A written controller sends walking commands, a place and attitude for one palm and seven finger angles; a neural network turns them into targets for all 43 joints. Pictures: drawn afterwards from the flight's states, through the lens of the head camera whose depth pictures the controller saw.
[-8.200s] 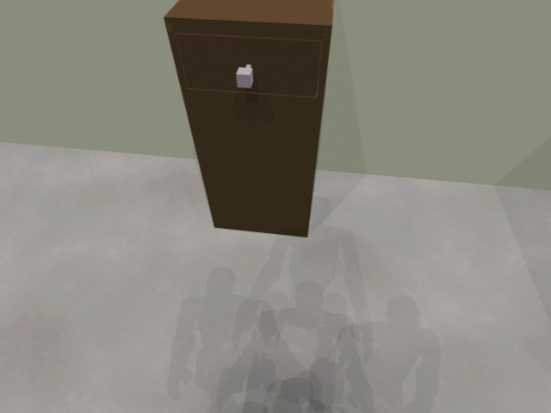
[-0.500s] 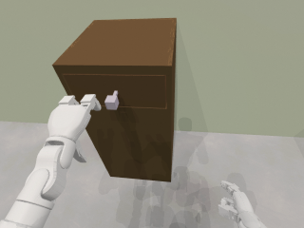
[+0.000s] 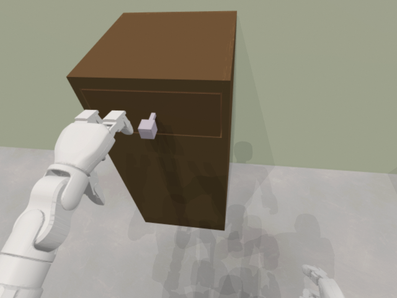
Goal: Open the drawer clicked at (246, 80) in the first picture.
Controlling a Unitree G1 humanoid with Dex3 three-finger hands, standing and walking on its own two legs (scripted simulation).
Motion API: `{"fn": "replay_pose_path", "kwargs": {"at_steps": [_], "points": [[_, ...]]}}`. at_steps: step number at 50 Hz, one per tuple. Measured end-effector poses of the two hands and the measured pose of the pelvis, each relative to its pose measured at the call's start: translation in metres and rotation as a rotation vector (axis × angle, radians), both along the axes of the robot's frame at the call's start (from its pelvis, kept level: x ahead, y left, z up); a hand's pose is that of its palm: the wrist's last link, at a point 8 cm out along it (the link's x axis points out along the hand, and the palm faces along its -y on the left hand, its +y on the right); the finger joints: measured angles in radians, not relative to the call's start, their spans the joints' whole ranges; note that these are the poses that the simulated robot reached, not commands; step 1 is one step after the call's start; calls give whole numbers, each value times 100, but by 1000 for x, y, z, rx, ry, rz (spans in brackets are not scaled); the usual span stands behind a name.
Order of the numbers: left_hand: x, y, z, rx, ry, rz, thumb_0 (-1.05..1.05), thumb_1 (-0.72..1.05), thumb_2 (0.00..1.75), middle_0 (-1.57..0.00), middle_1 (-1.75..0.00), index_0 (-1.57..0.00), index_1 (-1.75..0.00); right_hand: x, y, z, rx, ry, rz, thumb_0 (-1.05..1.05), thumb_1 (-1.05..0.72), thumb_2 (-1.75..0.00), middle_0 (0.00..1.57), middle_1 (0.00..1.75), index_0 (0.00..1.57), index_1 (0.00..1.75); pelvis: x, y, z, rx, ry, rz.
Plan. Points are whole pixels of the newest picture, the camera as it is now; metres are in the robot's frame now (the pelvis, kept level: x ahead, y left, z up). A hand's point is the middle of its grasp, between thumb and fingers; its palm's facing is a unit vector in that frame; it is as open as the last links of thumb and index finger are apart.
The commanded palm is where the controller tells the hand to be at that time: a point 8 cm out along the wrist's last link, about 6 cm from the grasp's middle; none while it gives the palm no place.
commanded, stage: raise the hand with hooked fingers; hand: left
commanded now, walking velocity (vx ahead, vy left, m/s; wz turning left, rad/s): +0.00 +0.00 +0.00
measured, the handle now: (149, 124) +0.53 +0.23 +0.02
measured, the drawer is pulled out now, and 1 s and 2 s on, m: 0.00 0.00 0.00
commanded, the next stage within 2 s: move the hooked fingers above the handle in 0.04 s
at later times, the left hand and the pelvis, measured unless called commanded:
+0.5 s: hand (114, 141) +0.36 +0.23 +0.13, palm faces +0.09 -0.03 -1.00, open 13.8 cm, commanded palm +0.33 +0.23 +0.18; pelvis -0.01 -0.02 +0.00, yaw +0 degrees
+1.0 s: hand (123, 128) +0.42 +0.24 +0.11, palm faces +0.04 +0.00 -1.00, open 13.8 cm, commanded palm +0.39 +0.23 +0.16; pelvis +0.00 -0.01 -0.01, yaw -1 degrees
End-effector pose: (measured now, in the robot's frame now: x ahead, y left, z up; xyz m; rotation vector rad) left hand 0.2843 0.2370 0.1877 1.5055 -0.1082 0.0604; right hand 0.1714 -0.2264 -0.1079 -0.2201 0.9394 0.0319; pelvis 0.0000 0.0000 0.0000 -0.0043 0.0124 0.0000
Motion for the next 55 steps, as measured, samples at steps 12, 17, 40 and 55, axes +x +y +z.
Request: {"fn": "replay_pose_path", "kwargs": {"at_steps": [12,17,40,55], "points": [[8,0,-5,2,50,96,0,-49,30,-32,-120,-31,-120,17,9,4,44,-51,8,1,-91,-89,20,30,20,30,-7,-5,0,7,3,10],[18,-18,-12,24,76,15,0,-49,30,-32,-120,-32,-120,20,9,8,39,-77,6,1,-90,-89,20,30,20,30,-9,-10,0,9,3,11],[83,-19,-27,24,118,-32,0,-49,30,-32,-120,-32,-120,-49,-50,-12,-84,102,-165,1,-90,-89,20,30,20,30,-5,-18,-4,13,77,-3],[116,-7,-32,63,143,70,0,-49,30,-32,-120,-31,-120,-52,-35,-22,-44,143,-180,1,-90,-89,20,30,20,30,0,-11,-6,11,121,-2]]}}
